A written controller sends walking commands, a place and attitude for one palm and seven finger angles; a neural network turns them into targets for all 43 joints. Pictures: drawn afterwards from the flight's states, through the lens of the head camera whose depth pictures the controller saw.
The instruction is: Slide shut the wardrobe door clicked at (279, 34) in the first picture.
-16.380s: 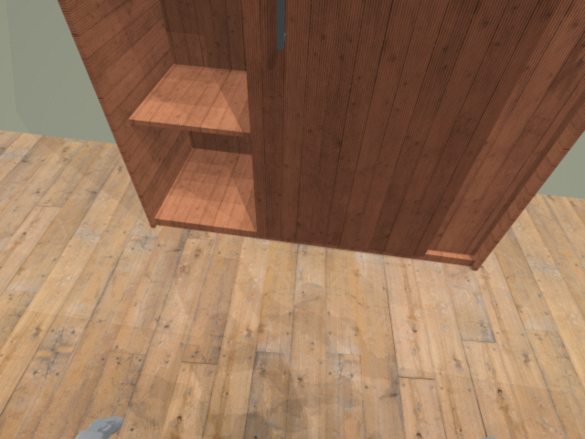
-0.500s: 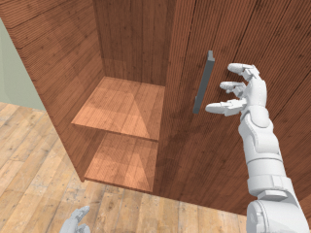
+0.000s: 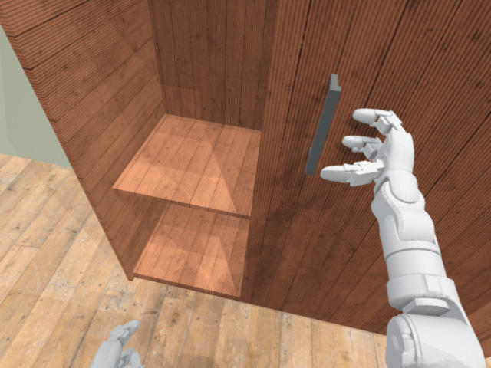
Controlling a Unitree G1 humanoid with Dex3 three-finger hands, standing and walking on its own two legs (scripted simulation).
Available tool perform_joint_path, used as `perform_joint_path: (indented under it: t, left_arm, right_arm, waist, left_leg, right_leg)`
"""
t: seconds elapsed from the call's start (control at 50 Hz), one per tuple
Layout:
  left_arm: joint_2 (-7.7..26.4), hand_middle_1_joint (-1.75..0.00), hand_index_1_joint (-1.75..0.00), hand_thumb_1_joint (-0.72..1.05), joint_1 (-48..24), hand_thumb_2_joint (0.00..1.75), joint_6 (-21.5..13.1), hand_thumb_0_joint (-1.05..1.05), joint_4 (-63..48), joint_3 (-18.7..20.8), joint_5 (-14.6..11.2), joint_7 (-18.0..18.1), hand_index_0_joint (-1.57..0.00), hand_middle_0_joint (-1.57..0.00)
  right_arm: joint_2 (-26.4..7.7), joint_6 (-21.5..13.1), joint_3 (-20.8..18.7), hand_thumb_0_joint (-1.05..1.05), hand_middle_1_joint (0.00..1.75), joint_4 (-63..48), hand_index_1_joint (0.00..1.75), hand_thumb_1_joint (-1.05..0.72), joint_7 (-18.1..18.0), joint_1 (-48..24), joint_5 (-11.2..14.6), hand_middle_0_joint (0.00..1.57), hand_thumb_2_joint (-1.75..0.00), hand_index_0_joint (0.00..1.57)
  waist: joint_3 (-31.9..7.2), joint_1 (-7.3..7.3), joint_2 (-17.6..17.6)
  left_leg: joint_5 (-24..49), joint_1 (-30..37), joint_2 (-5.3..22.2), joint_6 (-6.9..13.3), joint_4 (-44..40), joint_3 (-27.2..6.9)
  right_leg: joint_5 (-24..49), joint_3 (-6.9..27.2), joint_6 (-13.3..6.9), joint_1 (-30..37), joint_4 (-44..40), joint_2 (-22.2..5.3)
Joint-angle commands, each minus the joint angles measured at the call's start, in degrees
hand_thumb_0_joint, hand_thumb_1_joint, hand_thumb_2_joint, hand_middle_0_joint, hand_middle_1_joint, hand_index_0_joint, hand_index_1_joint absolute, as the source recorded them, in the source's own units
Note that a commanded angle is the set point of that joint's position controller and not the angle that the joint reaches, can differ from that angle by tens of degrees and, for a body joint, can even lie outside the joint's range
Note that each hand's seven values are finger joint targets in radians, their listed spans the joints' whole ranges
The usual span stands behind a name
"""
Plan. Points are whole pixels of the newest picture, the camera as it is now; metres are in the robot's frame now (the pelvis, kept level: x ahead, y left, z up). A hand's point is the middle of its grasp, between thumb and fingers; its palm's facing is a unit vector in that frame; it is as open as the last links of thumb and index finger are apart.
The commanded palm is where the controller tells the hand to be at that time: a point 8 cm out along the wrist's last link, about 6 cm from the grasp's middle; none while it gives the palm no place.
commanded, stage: move the hooked fingers beside the handle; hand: right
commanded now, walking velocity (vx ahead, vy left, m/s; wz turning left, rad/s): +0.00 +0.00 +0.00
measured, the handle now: (321, 128) +0.47 -0.09 +0.18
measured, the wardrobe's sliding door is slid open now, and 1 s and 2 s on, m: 0.47 0.47 0.47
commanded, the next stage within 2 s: feel for the door with the fingertips in 1.26 s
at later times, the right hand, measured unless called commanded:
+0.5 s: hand (356, 156) +0.41 -0.14 +0.17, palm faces +0.17 +0.99 +0.03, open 14.0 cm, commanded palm +0.38 -0.18 +0.18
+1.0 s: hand (364, 141) +0.41 -0.14 +0.20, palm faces +0.17 +0.98 +0.01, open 14.0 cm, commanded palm +0.37 -0.18 +0.18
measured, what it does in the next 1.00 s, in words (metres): stands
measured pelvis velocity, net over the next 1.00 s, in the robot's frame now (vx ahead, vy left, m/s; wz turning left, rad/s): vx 0.00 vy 0.01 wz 0.00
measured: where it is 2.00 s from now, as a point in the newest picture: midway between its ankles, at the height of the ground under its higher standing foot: outside the picture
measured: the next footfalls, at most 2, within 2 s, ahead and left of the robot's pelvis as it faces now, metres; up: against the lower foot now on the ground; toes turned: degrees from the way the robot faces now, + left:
none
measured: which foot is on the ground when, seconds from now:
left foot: down 0.00-1.00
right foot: down 0.00-1.00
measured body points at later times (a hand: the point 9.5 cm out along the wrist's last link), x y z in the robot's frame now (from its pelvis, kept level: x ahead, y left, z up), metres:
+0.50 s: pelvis +0.00 +0.00 +0.00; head +0.00 +0.02 +0.45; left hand +0.15 +0.24 -0.10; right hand +0.39 -0.19 +0.17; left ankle +0.00 +0.10 -0.74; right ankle -0.01 -0.10 -0.74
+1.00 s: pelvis +0.00 +0.01 +0.00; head -0.01 +0.03 +0.45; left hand +0.16 +0.24 -0.10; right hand +0.39 -0.19 +0.21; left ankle +0.00 +0.10 -0.74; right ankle -0.01 -0.10 -0.74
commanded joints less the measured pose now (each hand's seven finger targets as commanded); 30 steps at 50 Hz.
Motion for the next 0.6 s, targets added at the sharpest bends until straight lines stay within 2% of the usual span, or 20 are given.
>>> perform_joint_path:
  t: [0.0, 0.02, 0.04, 0.06, 0.08, 0.14, 0.16, 0.2, 0.24, 0.3, 0.32, 0.34, 0.36, 0.38, 0.42, 0.46, 0.48, 0.5, 0.52, 0.58]
  left_arm:
    - [6.54, -0.3, -0.3, 0.9, -4.69, 0.9, -3.22, 0.0, -7.68, 2.58, 0.07, 0.12, -0.2, -0.2]
    - [6.47, -0.3, -0.3, 0.9, -4.68, 0.9, -3.35, 0.0, -8.02, 2.63, 0.08, -0.07, -0.2, -0.2]
    - [6.49, -0.3, -0.3, 0.9, -4.61, 0.9, -3.4, 0.0, -7.97, 2.78, 0.12, -0.1, -0.2, -0.2]
    - [6.28, -0.3, -0.3, 0.9, -4.81, 0.9, -3.52, 0.0, -8.11, 2.78, 0.1, -0.21, -0.2, -0.2]
    - [6.31, -0.3, -0.3, 0.9, -4.7, 0.9, -3.62, 0.0, -8.28, 2.82, 0.12, -0.32, -0.2, -0.2]
    - [6.05, -0.3, -0.3, 0.9, -5.4, 0.9, -3.8, 0.0, -8.71, 2.97, 0.18, -0.68, -0.2, -0.2]
    - [6.08, -0.3, -0.3, 0.9, -5.33, 0.9, -3.75, 0.0, -8.61, 2.88, 0.24, -0.72, -0.2, -0.2]
    - [6.64, -0.3, -0.3, 0.9, -5.2, 0.9, -2.99, 0.0, -8.14, 2.92, 0.26, -0.65, -0.2, -0.2]
    - [6.66, -0.3, -0.3, 0.9, -5.17, 0.9, -2.4, 0.0, -8.4, 2.76, -0.1, -0.56, -0.2, -0.2]
    - [6.77, -0.3, -0.3, 0.9, -5.7, 0.9, -1.42, 0.0, -8.9, 2.67, -0.2, -0.52, -0.2, -0.2]
    - [6.63, -0.3, -0.3, 0.9, -5.78, 0.9, -1.24, 0.0, -9.23, 2.54, -0.3, -0.54, -0.2, -0.2]
    - [6.24, -0.3, -0.3, 0.9, -6.14, 0.9, -1.36, 0.0, -9.73, 2.52, -0.26, -0.7, -0.2, -0.2]
    - [6.25, -0.3, -0.3, 0.9, -6.11, 0.9, -1.4, 0.0, -9.88, 2.64, -0.25, -0.61, -0.2, -0.2]
    - [6.18, -0.3, -0.3, 0.9, -6.18, 0.9, -1.52, 0.0, -10.19, 2.64, -0.14, -0.67, -0.2, -0.2]
    - [6.22, -0.3, -0.3, 0.9, -6.46, 0.9, -1.76, 0.0, -10.58, 2.86, 0.13, -0.75, -0.2, -0.2]
    - [5.73, -0.3, -0.3, 0.9, -7.03, 0.9, -2.26, 0.0, -10.73, 2.93, 0.21, -0.71, -0.2, -0.2]
    - [5.56, -0.3, -0.3, 0.9, -7.28, 0.9, -2.55, 0.0, -10.71, 2.9, 0.22, -0.74, -0.2, -0.2]
    - [5.59, -0.3, -0.3, 0.9, -7.11, 0.9, -2.53, 0.0, -10.09, 2.83, 0.2, -0.81, -0.2, -0.2]
    - [5.68, -0.3, -0.3, 0.9, -6.85, 0.9, -2.59, 0.0, -9.8, 2.95, 0.21, -0.85, -0.2, -0.2]
    - [6.15, -0.3, -0.3, 0.9, -6.67, 0.9, -1.76, 0.0, -9.06, 2.79, -0.05, -0.53, -0.2, -0.2]
  right_arm:
    - [-9.49, -5.29, -2.02, 0.0, 1.2, -15.04, 1.2, 0.5, -0.89, -30.27, 0.01, 0.3, -0.3, 0.3]
    - [-8.38, -5.4, -1.45, 0.0, 1.2, -15.38, 1.2, 0.5, -0.89, -29.87, 0.07, 0.3, -0.3, 0.3]
    - [-9.9, -5.64, -2.5, 0.0, 1.2, -16.37, 1.2, 0.5, -1.12, -30.26, -0.13, 0.3, -0.3, 0.3]
    - [-8.58, -5.83, -1.17, 0.0, 1.2, -17.51, 1.2, 0.5, -1.02, -30.73, -0.29, 0.3, -0.3, 0.3]
    - [-9.14, -5.85, -2.0, 0.0, 1.2, -17.88, 1.2, 0.5, -1.24, -30.16, -0.31, 0.3, -0.3, 0.3]
    - [-8.24, -6.17, -1.15, 0.0, 1.2, -21.43, 1.2, 0.5, -1.38, -29.32, -0.53, 0.3, -0.3, 0.3]
    - [-7.29, -5.81, -0.31, 0.0, 1.2, -20.99, 1.2, 0.5, -1.29, -28.95, -0.53, 0.3, -0.3, 0.3]
    - [-9.69, -3.98, -3.14, 0.0, 1.2, -16.03, 1.2, 0.5, -1.29, -23.44, -0.5, 0.3, -0.3, 0.3]
    - [-7.36, -2.03, -1.25, 0.0, 1.2, -13.86, 1.2, 0.5, -0.76, -22.29, -0.43, 0.3, -0.3, 0.3]
    - [-7.93, 0.07, -2.49, 0.0, 1.2, -12.33, 1.2, 0.5, -0.57, -18.33, -0.24, 0.3, -0.3, 0.3]
    - [-8.3, -0.02, -2.19, 0.0, 1.2, -14.06, 1.2, 0.5, -0.46, -19.96, -0.24, 0.3, -0.3, 0.3]
    - [-6.05, -0.27, -0.1, 0.0, 1.2, -16.56, 1.2, 0.5, -0.36, -21.3, -0.32, 0.3, -0.3, 0.3]
    - [-7.14, -0.54, -1.16, 0.0, 1.2, -17.37, 1.2, 0.5, -0.52, -21.13, -0.2, 0.3, -0.3, 0.3]
    - [-6.83, -1.37, -0.27, 0.0, 1.2, -20.47, 1.2, 0.5, -0.5, -23.22, -0.25, 0.3, -0.3, 0.3]
    - [-9.86, -3.25, -2.53, 0.0, 1.2, -25.4, 1.2, 0.5, -0.85, -24.97, -0.04, 0.3, -0.3, 0.3]
    - [-8.89, -4.82, -1.07, 0.0, 1.2, -29.36, 1.2, 0.5, -0.84, -27.38, -0.22, 0.3, -0.3, 0.3]
    - [-8.02, -5.16, -0.05, 0.0, 1.2, -30.35, 1.2, 0.5, -0.85, -27.39, -0.42, 0.3, -0.3, 0.3]
    - [-6.78, -5.24, 1.36, 0.0, 1.2, -29.8, 1.2, 0.5, -0.94, -27.22, -0.53, 0.3, -0.3, 0.3]
    - [-6.65, -4.62, 0.83, 0.0, 1.2, -28.05, 1.2, 0.5, -0.98, -25.5, -0.44, 0.3, -0.3, 0.3]
    - [-4.89, -0.83, 1.42, 0.0, 1.2, -20.65, 1.2, 0.5, -0.68, -20.91, -0.11, 0.3, -0.3, 0.3]
  waist:
    - [-15.97, 0.47, 5.04]
    - [-16.49, 0.44, 5.0]
    - [-17.67, 0.29, 4.51]
    - [-18.45, 0.43, 3.63]
    - [-19.19, 0.02, 4.76]
    - [-20.97, -0.35, 2.01]
    - [-20.49, -0.13, 2.89]
    - [-17.14, -0.93, 6.56]
    - [-13.97, -0.27, 7.94]
    - [-12.15, -1.11, 6.73]
    - [-12.44, -0.87, 5.44]
    - [-13.51, -0.51, 3.69]
    - [-14.1, -0.62, 4.46]
    - [-15.69, -0.39, 3.29]
    - [-19.15, -0.83, 3.36]
    - [-21.6, -0.42, 2.44]
    - [-21.78, -0.36, 0.51]
    - [-20.41, 0.17, 1.77]
    - [-19.25, 0.09, 1.56]
    - [-14.58, 0.31, 5.82]
  left_leg:
    - [12.36, 3.28, 0.73, -0.54, -2.49, -3.53]
    - [12.9, 3.29, 0.74, -0.6, -2.3, -3.66]
    - [13.94, 3.96, 0.82, -0.62, -2.01, -3.81]
    - [14.76, 4.22, 0.83, -0.58, -1.76, -3.78]
    - [15.38, 4.66, 0.75, -0.5, -1.38, -3.55]
    - [16.68, 5.23, 0.79, -0.39, -1.07, -3.66]
    - [17.59, 5.34, 0.8, -0.44, -0.99, -3.53]
    - [16.52, 5.77, 0.79, -0.56, -1.85, -3.4]
    - [14.55, 4.28, 0.85, -0.79, -2.61, -3.21]
    - [13.98, 4.2, 1.05, -0.56, -3.17, -3.24]
    - [13.28, 4.08, 1.14, -0.62, -3.34, -3.49]
    - [13.55, 3.8, 1.12, -0.54, -3.11, -3.51]
    - [14.05, 4.05, 1.0, -0.49, -2.94, -3.42]
    - [15.63, 4.56, 0.99, -0.41, -2.51, -3.52]
    - [17.73, 6.66, 0.92, -0.45, -1.88, -3.82]
    - [18.83, 7.21, 0.82, -0.54, -1.31, -3.91]
    - [19.03, 6.79, 0.82, -0.47, -1.05, -3.87]
    - [18.33, 5.84, 0.77, -0.5, -1.31, -3.58]
    - [17.76, 5.02, 0.64, -0.51, -1.5, -3.46]
    - [15.49, 3.63, 0.51, -0.65, -2.52, -2.92]
  right_leg:
    - [12.51, 4.76, -0.38, 5.26, -2.03, -0.87]
    - [12.66, 4.67, -0.45, 5.3, -1.94, -0.79]
    - [13.52, 4.53, -0.41, 5.75, -1.74, -0.79]
    - [14.32, 4.46, -0.31, 6.35, -1.67, -0.66]
    - [15.14, 4.77, -0.25, 6.53, -1.61, -0.73]
    - [17.01, 4.58, -0.08, 8.14, -1.3, -0.74]
    - [17.49, 4.49, -0.09, 7.94, -1.31, -0.75]
    - [15.7, 4.31, -0.23, 5.15, -1.83, -0.73]
    - [13.05, 4.07, -0.37, 3.69, -2.52, -0.61]
    - [12.7, 3.8, -0.33, 2.87, -2.63, -0.39]
    - [12.07, 3.78, -0.25, 2.97, -2.82, -0.33]
    - [12.38, 3.7, -0.26, 4.11, -2.57, -0.27]
    - [13.08, 3.89, -0.31, 4.41, -2.34, -0.43]
    - [14.62, 3.93, -0.34, 5.48, -2.07, -0.37]
    - [16.66, 4.11, -0.42, 6.56, -1.62, -0.41]
    - [17.93, 4.05, -0.41, 8.55, -1.19, -0.39]
    - [18.57, 4.09, -0.29, 9.22, -1.01, -0.46]
    - [18.52, 4.36, -0.23, 9.28, -1.0, -0.72]
    - [17.83, 4.41, -0.22, 9.01, -1.1, -0.74]
    - [14.64, 4.56, -0.26, 6.48, -1.87, -0.51]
